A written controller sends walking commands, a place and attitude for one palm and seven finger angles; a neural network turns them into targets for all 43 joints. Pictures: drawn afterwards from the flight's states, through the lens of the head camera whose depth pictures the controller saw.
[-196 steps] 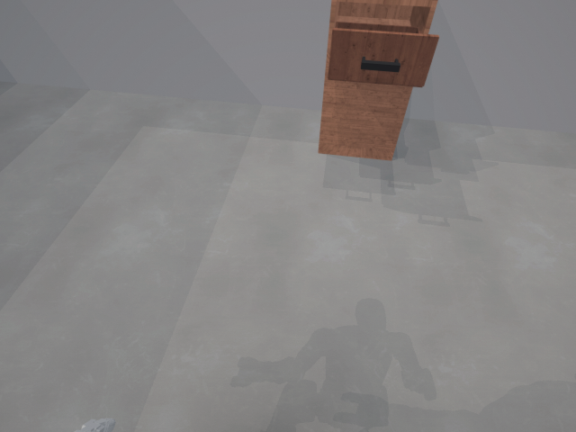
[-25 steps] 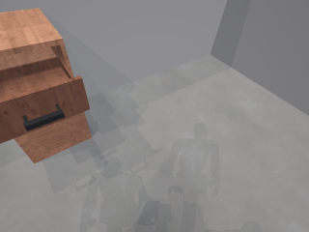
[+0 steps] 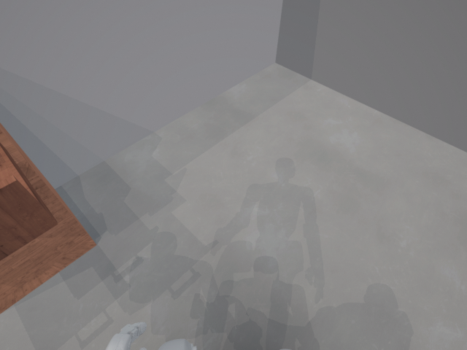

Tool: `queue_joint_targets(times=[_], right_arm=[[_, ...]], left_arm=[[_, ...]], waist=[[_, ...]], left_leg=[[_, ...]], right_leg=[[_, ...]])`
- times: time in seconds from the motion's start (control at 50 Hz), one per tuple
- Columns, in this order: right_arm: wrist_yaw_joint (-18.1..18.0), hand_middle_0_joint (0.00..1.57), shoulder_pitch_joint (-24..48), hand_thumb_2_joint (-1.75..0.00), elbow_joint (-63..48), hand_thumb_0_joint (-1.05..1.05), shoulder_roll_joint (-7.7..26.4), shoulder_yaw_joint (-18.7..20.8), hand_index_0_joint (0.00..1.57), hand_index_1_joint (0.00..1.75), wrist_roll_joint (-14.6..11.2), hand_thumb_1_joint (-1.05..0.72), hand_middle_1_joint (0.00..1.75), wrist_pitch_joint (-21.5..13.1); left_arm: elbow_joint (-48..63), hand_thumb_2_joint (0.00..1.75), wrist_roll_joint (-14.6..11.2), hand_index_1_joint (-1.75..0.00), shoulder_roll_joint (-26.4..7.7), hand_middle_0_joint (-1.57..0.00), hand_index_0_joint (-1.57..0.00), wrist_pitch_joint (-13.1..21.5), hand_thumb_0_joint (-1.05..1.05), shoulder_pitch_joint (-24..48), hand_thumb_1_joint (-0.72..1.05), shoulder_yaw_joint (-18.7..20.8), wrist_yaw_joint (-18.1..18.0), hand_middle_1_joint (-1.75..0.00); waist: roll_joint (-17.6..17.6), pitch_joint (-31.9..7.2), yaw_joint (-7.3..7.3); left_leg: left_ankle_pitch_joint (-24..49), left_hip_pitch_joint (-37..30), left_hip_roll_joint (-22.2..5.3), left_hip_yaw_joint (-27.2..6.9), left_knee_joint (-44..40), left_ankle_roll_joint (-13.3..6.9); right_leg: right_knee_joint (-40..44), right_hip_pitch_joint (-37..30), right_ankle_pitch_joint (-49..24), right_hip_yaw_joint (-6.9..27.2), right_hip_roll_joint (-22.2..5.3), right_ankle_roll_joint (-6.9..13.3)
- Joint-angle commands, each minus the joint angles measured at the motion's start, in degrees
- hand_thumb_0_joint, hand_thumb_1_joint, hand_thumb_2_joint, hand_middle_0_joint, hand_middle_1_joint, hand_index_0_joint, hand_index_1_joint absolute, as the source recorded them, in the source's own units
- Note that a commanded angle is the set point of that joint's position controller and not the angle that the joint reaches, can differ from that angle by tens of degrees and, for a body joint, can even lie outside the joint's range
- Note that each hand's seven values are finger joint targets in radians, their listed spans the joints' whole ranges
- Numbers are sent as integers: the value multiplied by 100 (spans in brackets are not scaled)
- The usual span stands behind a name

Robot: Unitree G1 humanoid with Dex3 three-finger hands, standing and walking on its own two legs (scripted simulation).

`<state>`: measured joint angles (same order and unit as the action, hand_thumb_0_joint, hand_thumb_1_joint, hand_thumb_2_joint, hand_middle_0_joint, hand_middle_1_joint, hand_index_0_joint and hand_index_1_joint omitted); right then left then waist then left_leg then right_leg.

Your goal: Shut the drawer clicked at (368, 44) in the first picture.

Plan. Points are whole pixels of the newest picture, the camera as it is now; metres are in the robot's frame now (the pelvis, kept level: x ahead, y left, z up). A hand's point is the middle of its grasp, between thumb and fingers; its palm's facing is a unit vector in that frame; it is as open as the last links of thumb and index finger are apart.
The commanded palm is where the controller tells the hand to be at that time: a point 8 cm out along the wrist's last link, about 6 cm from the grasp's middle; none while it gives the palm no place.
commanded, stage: turn to face it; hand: left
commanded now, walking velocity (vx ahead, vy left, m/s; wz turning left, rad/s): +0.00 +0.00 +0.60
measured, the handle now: out of the picture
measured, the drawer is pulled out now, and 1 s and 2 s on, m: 0.30 0.30 0.30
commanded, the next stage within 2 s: take the last steps up to it in 1.08 s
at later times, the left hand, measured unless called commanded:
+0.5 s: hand out of the picture +0.04 +0.27 -0.15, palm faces +0.32 -0.90 -0.28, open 7.4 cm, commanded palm none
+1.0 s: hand out of the picture -0.04 +0.14 -0.14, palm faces +0.57 -0.78 -0.27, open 7.4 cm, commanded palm none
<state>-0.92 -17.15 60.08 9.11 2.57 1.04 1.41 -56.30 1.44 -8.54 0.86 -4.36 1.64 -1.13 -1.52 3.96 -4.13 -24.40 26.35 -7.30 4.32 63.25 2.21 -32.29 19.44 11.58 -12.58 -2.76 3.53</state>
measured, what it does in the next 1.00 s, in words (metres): steps on the spot, turning left: left foot, then right foot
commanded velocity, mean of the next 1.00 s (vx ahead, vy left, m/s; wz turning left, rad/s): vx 0.00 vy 0.00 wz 0.53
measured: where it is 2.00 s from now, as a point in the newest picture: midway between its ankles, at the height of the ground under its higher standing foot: outside the picture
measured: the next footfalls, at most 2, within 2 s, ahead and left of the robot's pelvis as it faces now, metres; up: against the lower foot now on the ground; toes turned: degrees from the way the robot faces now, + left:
left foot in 0.18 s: +0.09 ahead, +0.13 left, +0.00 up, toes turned +17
right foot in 0.70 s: +0.13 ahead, -0.13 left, +0.00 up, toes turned +23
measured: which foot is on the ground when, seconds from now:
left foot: up 0.00-0.16, down 0.18-0.70, up 0.72-1.00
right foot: down 0.00-0.18, up 0.20-0.68, down 0.70-1.00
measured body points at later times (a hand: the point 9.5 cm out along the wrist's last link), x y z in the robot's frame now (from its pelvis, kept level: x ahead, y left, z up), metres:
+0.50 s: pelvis +0.03 +0.02 +0.01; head +0.05 +0.05 +0.46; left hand +0.02 +0.31 -0.13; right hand +0.16 -0.20 -0.12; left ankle +0.06 +0.11 -0.73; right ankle +0.07 -0.15 -0.65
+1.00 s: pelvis +0.02 -0.06 +0.01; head +0.05 -0.06 +0.46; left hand -0.07 +0.18 -0.12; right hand +0.23 -0.24 -0.14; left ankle -0.08 +0.07 -0.67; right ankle +0.09 -0.14 -0.73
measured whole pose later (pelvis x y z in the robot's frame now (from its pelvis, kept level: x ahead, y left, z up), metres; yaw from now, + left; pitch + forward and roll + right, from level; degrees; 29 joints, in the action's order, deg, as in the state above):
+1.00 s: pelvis +0.02 -0.06 +0.01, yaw +35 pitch -1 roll +3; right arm 1.5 -10.4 54.3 15.5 5.0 1.2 5.3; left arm -52.0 1.8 -10.3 -0.9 -14.0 1.5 -1.0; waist -0.3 3.6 0.1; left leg -24.8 23.3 -2.1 1.2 53.9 3.7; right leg -29.4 13.1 14.9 -9.5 -7.2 0.4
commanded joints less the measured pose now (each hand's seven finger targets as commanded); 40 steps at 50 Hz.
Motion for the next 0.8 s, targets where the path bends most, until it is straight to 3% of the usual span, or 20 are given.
queue_joint_targets(times=[0.0,0.06,0.12,0.14,0.16,0.18,0.2,0.22,0.26,0.3,0.38,0.54,0.6,0.64,0.66,0.68,0.7,0.72,0.76,0.78], right_arm=[[86,20,-459,-90,-281,0,180,25,20,30,0,-90,30,49],[139,20,-125,-90,-538,0,252,62,20,30,-8,-90,30,22],[159,20,-266,-90,-614,0,411,128,20,30,34,-90,30,2],[167,20,-404,-90,-649,0,691,194,20,30,52,-90,30,-25],[149,20,-549,-90,-789,0,1257,317,20,30,87,-90,30,-57],[88,20,-691,-90,-778,0,1515,378,20,30,127,-90,30,-67],[20,20,-581,-90,-738,0,1482,384,20,30,109,-90,30,-105],[-6,20,-244,-90,-821,0,1376,341,20,30,73,-90,30,-126],[-33,20,186,-90,-980,0,1127,258,20,30,41,-90,30,-204],[-41,20,164,-90,-977,0,1192,276,20,30,17,-90,30,-226],[-20,20,32,-90,-928,0,1312,327,20,30,7,-90,30,-184],[57,20,331,-90,-999,0,1570,444,20,30,37,-90,30,-23],[90,20,570,-90,-1105,0,1619,486,20,30,46,-90,30,32],[117,20,800,-90,-1218,0,1571,496,20,30,14,-90,30,68],[151,20,863,-90,-1294,0,1360,475,20,30,-36,-90,30,88],[166,20,755,-90,-1424,0,891,409,20,30,-70,-90,30,97],[163,20,842,-90,-1492,0,1091,444,20,30,25,-90,30,99],[188,20,839,-90,-1414,0,1185,478,20,30,56,-90,30,182],[262,20,590,-90,-1176,0,1152,468,20,30,59,-90,30,234],[279,20,499,-90,-1107,0,1054,420,20,30,56,-90,30,231]], left_arm=[[309,90,-4,-30,-948,-20,-20,-16,0,-321,90,248,-93,-30],[338,90,20,-30,-1052,-20,-20,-71,0,-428,90,319,-114,-30],[450,90,-44,-30,-1032,-20,-20,-148,0,-497,90,377,-81,-30],[542,90,-76,-30,-908,-20,-20,-197,0,-542,90,369,-53,-30],[739,90,-103,-30,-588,-20,-20,-237,0,-565,90,339,-15,-30],[972,90,-48,-30,-613,-20,-20,-238,0,-92,90,302,-10,-30],[945,90,-6,-30,-593,-20,-20,-241,0,11,90,354,-18,-30],[886,90,-13,-30,-631,-20,-20,-211,0,-89,90,381,9,-30],[673,90,-18,-30,-712,-20,-20,-188,0,-396,90,405,50,-30],[575,90,-41,-30,-786,-20,-20,-219,0,-563,90,407,34,-30],[619,90,-62,-30,-861,-20,-20,-260,0,-470,90,406,3,-30],[806,90,-94,-30,-941,-20,-20,-283,0,-372,90,363,-23,-30],[814,90,-125,-30,-952,-20,-20,-249,0,-702,90,348,-48,-30],[754,90,-130,-30,-1043,-20,-20,-198,0,-1162,90,374,-62,-30],[744,90,-85,-30,-1316,-20,-20,-149,0,-1406,90,420,-90,-30],[836,90,32,-30,-1895,-20,-20,-95,0,-1393,90,528,-130,-30],[1033,90,-20,-30,-2002,-20,-20,-165,0,-967,90,447,-116,-30],[1120,90,-40,-30,-1782,-20,-20,-128,0,-652,90,460,-121,-30],[1182,90,-31,-30,-1384,-20,-20,-107,0,-127,90,332,-107,-30],[1175,90,-18,-30,-1300,-20,-20,-72,0,-133,90,296,-96,-30]], waist=[[856,-408,273],[793,-368,367],[490,-401,256],[-332,-391,184],[-1859,-284,103],[-1751,-283,-137],[-1451,-438,-38],[-1175,-547,119],[-651,-708,323],[-484,-931,309],[-387,-859,214],[-714,-641,168],[-882,-760,296],[-742,-768,523],[-166,-763,657],[1729,-586,659],[1602,-346,584],[1617,-223,432],[1124,129,108],[1053,149,96]], left_leg=[[48,-360,4,109,-747,34],[32,-426,11,175,-1525,1],[886,-1102,182,367,-2781,-49],[1233,-1277,-147,-296,-3534,-230],[2128,-1498,-1400,-2210,-4468,-844],[2280,-1297,-1881,-3133,-4898,-1434],[2225,-1463,-1650,-2972,-4818,-1402],[2215,-1601,-1397,-2580,-4662,-1287],[2936,-1795,-919,-1743,-4465,-1045],[3487,-2087,-768,-1493,-4379,-1048],[3507,-2279,-725,-1721,-4419,-1148],[2109,-1653,-562,-2423,-4502,-1226],[2092,-1287,-428,-2626,-4371,-1159],[1671,-669,-108,-2530,-4094,-885],[1062,92,233,-2227,-3501,-577],[-274,1230,1135,-1011,-1889,-22],[-706,987,1021,-890,-617,-22],[-425,772,858,-1019,52,-62],[281,641,623,-784,715,10],[465,607,610,-635,783,76]], right_leg=[[1694,-63,-279,773,-1800,381],[1397,-265,-132,713,-1932,336],[560,-73,210,261,-1700,-18],[-148,237,729,50,-1328,-287],[-1439,1194,2001,-146,-592,-744],[-2755,1464,2636,458,-240,-756],[-3417,1760,2237,975,-287,-707],[-3670,1868,1756,1140,-314,-724],[-3633,1696,1048,1185,-370,-814],[-3455,1513,925,1228,-338,-886],[-2988,1407,1003,1257,-267,-970],[-1665,694,1347,1260,-37,-889],[-848,-20,1275,1218,138,-784],[357,-953,607,1121,180,-711],[1320,-1702,550,1549,-296,-559],[2184,-1965,1446,3423,-2000,73],[2273,-751,1493,3476,-2616,429],[2316,-147,1703,3340,-2269,348],[1999,160,927,2229,-1656,170],[1804,22,417,1773,-1476,126]])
